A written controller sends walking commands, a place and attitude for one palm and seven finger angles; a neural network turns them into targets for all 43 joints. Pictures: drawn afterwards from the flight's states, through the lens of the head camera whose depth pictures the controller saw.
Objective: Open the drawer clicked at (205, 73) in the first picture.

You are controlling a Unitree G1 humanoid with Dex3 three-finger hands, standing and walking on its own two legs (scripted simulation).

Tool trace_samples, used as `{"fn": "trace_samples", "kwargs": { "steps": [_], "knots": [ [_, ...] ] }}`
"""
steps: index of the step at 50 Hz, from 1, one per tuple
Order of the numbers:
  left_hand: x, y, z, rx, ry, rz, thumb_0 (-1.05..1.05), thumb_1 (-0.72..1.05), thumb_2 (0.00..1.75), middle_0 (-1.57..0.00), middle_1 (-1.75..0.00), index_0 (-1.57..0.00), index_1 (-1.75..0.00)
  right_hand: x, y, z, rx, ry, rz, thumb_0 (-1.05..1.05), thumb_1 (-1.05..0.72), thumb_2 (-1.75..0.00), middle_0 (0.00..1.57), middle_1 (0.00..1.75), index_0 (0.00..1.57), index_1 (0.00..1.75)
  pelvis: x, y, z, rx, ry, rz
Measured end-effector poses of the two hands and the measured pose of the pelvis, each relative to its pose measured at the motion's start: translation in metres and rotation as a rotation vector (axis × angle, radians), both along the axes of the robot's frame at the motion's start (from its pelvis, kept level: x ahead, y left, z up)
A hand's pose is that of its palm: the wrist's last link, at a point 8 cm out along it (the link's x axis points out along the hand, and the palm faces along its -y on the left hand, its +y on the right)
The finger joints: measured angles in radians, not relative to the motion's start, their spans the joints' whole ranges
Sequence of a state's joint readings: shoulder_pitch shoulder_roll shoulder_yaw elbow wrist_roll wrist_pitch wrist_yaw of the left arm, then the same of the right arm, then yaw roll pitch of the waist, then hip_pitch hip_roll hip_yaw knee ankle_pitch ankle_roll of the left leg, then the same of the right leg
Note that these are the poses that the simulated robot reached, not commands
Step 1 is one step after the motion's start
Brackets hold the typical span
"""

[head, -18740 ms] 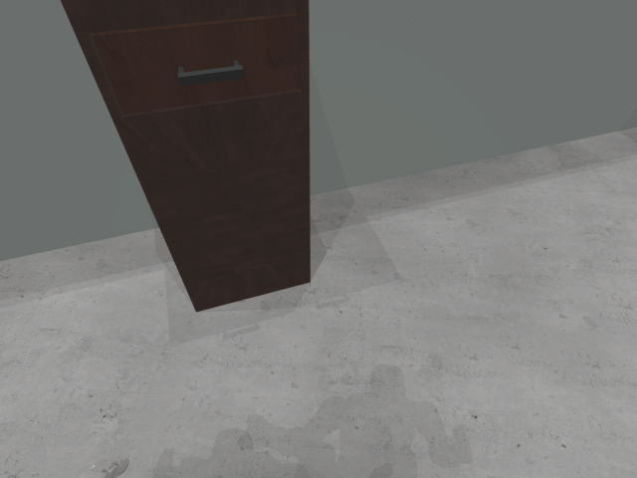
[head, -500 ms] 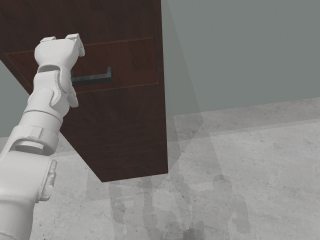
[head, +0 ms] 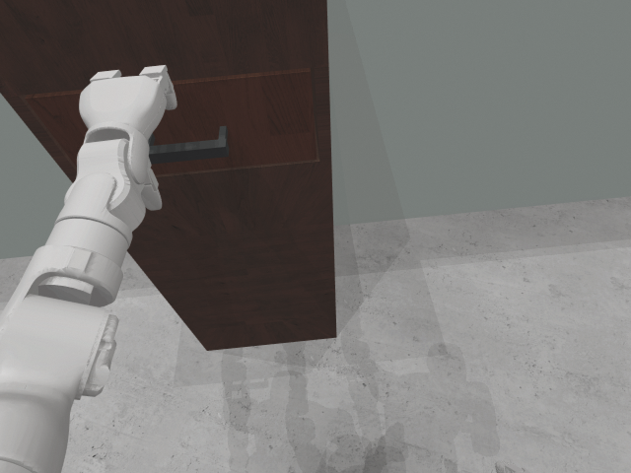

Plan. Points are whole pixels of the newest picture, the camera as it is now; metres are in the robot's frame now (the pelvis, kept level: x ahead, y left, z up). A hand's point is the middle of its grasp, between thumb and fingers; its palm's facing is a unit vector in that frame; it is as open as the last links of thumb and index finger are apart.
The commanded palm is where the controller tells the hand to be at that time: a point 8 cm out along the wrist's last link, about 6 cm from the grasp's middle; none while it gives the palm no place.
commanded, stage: re-aim the fingers above the handle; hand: left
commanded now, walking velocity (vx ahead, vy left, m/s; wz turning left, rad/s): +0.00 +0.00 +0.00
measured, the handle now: (185, 143) +0.55 +0.21 +0.11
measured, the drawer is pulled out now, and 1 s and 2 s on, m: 0.00 0.00 0.00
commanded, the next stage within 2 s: lower the fingers behind the handle in 1.76 s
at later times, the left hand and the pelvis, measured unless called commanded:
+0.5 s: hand (131, 138) +0.48 +0.24 +0.17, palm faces +0.06 +0.05 -1.00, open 13.8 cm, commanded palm +0.45 +0.21 +0.22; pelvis +0.00 +0.00 +0.00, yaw -1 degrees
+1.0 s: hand (101, 144) +0.47 +0.27 +0.18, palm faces +0.00 +0.08 -1.00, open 13.8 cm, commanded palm +0.44 +0.22 +0.22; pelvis +0.00 +0.00 +0.00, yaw -1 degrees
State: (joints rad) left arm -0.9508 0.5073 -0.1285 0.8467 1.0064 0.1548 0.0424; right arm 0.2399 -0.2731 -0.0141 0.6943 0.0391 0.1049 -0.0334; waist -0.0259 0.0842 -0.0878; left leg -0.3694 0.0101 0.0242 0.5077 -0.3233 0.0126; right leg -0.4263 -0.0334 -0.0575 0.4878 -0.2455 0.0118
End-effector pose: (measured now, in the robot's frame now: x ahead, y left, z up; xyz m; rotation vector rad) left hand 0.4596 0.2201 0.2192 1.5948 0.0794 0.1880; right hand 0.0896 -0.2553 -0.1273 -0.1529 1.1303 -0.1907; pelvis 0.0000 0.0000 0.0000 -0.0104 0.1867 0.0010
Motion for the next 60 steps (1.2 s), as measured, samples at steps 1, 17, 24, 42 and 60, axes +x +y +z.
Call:
{"fn": "trace_samples", "kwargs": {
  "steps": [1, 17, 24, 42, 60],
  "knots": [
    [0.0, 0.001, 0.001, 0.004, 0.014, 0.018, 0.0, -0.49, 0.3, -0.31, -1.2, -0.32, -1.2, -0.002, 0.0, -0.001, 0.005, 0.004, -0.005, 0.01, -0.91, -0.9, 0.2, 0.3, 0.2, 0.3, 0.0, 0.0, 0.0, 0.0, -0.001, 0.0],
    [0.001, -0.038, -0.015, -0.044, 0.029, -0.198, 0.0, -0.49, 0.3, -0.32, -1.2, -0.32, -1.2, -0.02, -0.012, 0.006, -0.054, -0.004, -0.046, 0.01, -0.91, -0.9, 0.2, 0.3, 0.2, 0.3, -0.005, -0.001, 0.0, 0.004, -0.011, -0.018],
    [0.001, 0.008, 0.005, 0.012, -0.011, 0.034, 0.0, -0.49, 0.3, -0.31, -1.2, -0.32, -1.2, -0.029, -0.007, -0.001, -0.014, 0.033, -0.051, 0.01, -0.91, -0.9, 0.2, 0.3, 0.2, 0.3, -0.005, -0.001, 0.001, 0.005, -0.002, -0.019],
    [0.004, -0.043, -0.001, -0.044, -0.056, -0.212, 0.0, -0.49, 0.3, -0.32, -1.2, -0.32, -1.2, -0.009, -0.001, 0.005, -0.033, -0.047, -0.043, 0.01, -0.91, -0.9, 0.2, 0.3, 0.2, 0.3, -0.005, 0.005, 0.0, 0.003, -0.014, -0.029],
    [-0.025, -0.051, -0.03, -0.057, 0.179, -0.348, 0.0, -0.49, 0.3, -0.32, -1.2, -0.32, -1.2, 0.012, -0.009, 0.017, -0.106, -0.064, 0.029, 0.01, -0.91, -0.9, 0.2, 0.3, 0.2, 0.3, -0.006, 0.006, 0.0, -0.002, -0.044, 0.029]
  ]
}}
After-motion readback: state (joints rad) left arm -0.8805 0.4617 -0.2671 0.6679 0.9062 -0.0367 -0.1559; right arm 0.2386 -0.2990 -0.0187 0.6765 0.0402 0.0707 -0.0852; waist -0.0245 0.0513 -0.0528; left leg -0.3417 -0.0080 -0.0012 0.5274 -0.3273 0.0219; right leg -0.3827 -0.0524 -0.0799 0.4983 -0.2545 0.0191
